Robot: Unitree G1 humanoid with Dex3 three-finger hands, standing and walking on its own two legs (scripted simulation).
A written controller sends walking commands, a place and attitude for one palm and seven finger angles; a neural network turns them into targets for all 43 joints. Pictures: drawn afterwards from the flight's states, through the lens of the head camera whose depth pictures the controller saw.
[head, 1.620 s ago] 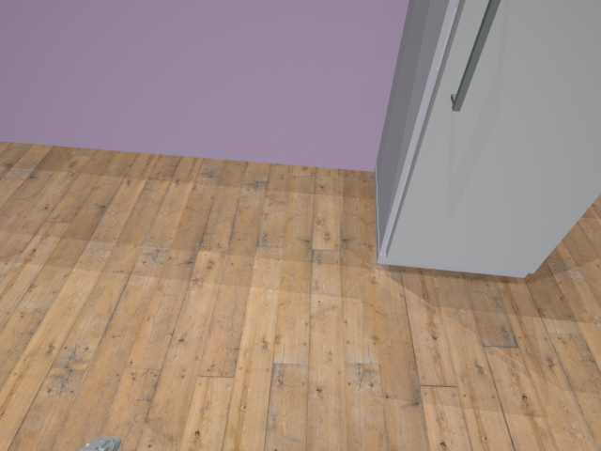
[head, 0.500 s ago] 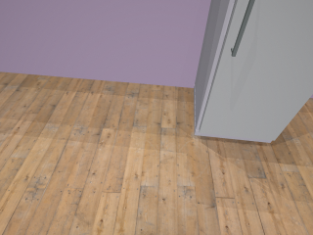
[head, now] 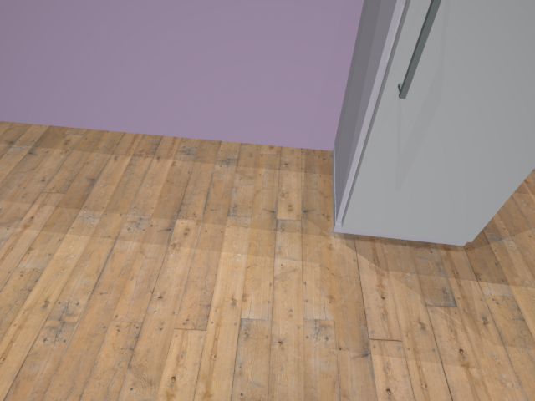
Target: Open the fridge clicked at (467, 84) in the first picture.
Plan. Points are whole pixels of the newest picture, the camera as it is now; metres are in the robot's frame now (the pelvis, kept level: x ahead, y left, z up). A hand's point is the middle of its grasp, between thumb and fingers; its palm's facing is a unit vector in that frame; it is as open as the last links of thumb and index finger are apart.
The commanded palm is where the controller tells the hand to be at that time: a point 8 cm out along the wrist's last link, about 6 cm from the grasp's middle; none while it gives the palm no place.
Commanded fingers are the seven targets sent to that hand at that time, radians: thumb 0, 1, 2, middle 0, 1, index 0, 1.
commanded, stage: walk to a spot facing it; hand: left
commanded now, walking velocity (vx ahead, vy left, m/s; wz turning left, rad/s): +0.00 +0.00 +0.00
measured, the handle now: (426, 19) +0.91 -0.32 +0.20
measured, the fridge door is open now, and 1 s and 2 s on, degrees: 0 0 0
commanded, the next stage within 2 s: none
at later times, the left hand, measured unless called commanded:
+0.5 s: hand out of the picture +0.05 +0.18 -0.18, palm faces -0.13 -0.96 -0.24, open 7.4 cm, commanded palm none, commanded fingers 0.00 0.90 0.90 -0.20 -0.30 -0.20 -0.30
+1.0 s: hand out of the picture +0.12 +0.22 -0.17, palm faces -0.41 -0.88 -0.23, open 7.4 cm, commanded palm none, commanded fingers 0.00 0.90 0.90 -0.20 -0.30 -0.20 -0.30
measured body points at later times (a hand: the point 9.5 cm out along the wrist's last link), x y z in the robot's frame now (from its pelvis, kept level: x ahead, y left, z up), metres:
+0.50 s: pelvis -0.03 -0.01 -0.02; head +0.01 -0.03 +0.42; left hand +0.05 +0.23 -0.16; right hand +0.01 -0.28 -0.18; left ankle -0.03 +0.13 -0.70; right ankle -0.01 -0.11 -0.75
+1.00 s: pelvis -0.05 +0.05 +0.00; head -0.02 +0.06 +0.44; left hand +0.14 +0.26 -0.15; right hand -0.10 -0.21 -0.13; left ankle -0.03 +0.15 -0.75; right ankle -0.13 -0.08 -0.67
